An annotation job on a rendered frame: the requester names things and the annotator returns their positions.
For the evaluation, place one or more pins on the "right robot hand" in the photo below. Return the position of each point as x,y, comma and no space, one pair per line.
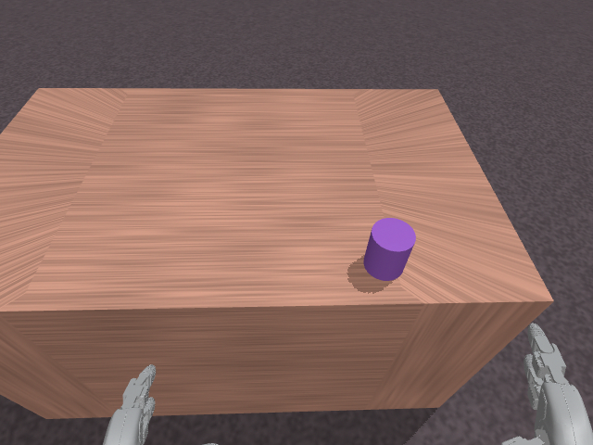
561,416

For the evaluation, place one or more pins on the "left robot hand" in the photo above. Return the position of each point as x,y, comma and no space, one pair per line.
129,424

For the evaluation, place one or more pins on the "can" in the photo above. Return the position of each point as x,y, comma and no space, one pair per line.
389,247

